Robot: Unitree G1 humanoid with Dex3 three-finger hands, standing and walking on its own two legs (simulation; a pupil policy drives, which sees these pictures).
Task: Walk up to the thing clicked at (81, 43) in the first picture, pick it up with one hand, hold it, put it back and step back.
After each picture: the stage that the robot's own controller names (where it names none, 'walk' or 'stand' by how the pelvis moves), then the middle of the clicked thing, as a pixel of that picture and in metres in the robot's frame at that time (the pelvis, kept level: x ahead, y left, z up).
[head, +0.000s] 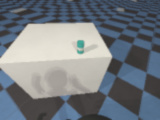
stand; (80, 47) +0.64 +0.09 +0.06
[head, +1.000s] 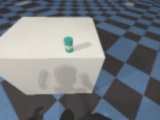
rise first; (68, 45) +0.57 +0.18 +0.10
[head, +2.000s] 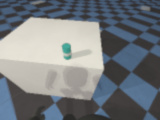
stand; (67, 51) +0.51 +0.19 +0.08
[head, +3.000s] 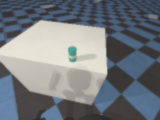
stand; (72, 54) +0.52 +0.15 +0.07
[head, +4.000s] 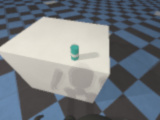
stand; (74, 52) +0.52 +0.15 +0.07
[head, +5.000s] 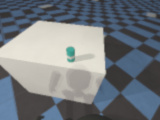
stand; (70, 54) +0.51 +0.17 +0.06
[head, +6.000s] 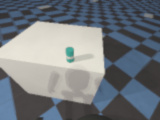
stand; (70, 55) +0.52 +0.17 +0.06
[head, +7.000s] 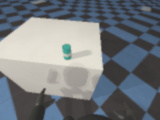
rise first; (67, 52) +0.52 +0.20 +0.07
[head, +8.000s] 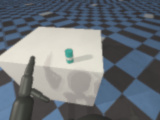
go down; (69, 56) +0.51 +0.21 +0.07
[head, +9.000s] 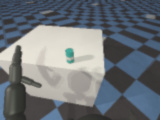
go down; (69, 56) +0.51 +0.19 +0.07
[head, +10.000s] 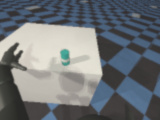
go down; (65, 57) +0.48 +0.19 +0.07
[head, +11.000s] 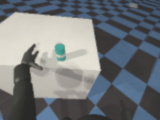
close in; (60, 53) +0.48 +0.19 +0.08
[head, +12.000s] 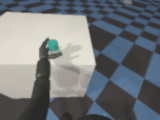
close; (54, 49) +0.50 +0.22 +0.11
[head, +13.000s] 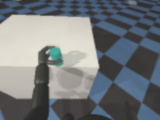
lift; (57, 57) +0.43 +0.20 +0.11
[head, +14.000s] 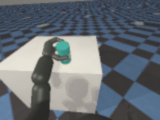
lift; (64, 53) +0.33 +0.15 +0.28
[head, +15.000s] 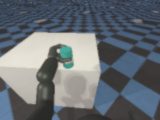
hold; (67, 57) +0.35 +0.14 +0.23
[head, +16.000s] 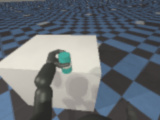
hold; (65, 63) +0.33 +0.15 +0.21
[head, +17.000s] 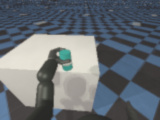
crouch; (66, 60) +0.35 +0.15 +0.21
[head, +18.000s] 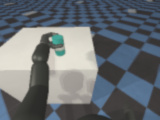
crouch; (59, 45) +0.45 +0.17 +0.22
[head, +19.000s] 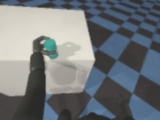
lower; (51, 49) +0.48 +0.20 +0.12
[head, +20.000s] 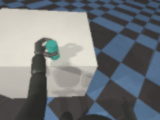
lower; (53, 50) +0.47 +0.21 +0.12
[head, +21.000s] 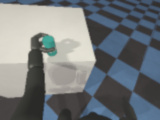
lower; (50, 46) +0.49 +0.21 +0.12
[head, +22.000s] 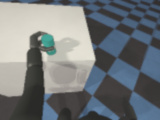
lower; (49, 45) +0.50 +0.21 +0.12
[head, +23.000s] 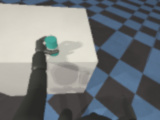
draw back; (52, 46) +0.49 +0.21 +0.12
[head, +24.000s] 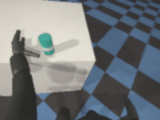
withdraw; (47, 45) +0.48 +0.22 +0.12
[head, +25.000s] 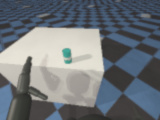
sink last; (67, 56) +0.49 +0.21 +0.10
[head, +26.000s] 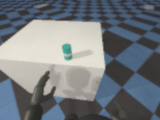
stand; (67, 52) +0.50 +0.20 +0.09
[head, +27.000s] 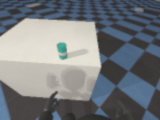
stand; (62, 51) +0.50 +0.21 +0.11
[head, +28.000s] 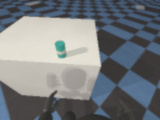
stand; (61, 49) +0.49 +0.22 +0.12
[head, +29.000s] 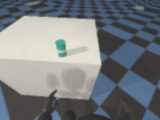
stand; (61, 48) +0.50 +0.22 +0.13
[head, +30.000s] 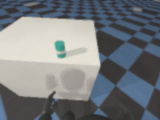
stand; (60, 49) +0.50 +0.22 +0.13
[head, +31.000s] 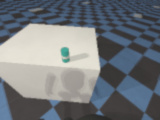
stand; (65, 55) +0.51 +0.20 +0.07
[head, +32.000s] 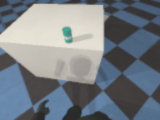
walk; (67, 35) +0.63 +0.21 +0.08
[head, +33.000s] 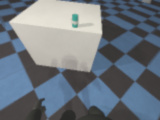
walk; (75, 21) +0.91 +0.16 +0.08
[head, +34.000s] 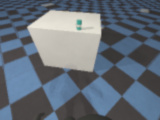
stand; (79, 24) +1.07 +0.18 +0.08
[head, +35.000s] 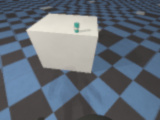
stand; (76, 27) +1.08 +0.19 +0.06
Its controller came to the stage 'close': yes
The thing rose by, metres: 0.20
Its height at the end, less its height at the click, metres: +0.00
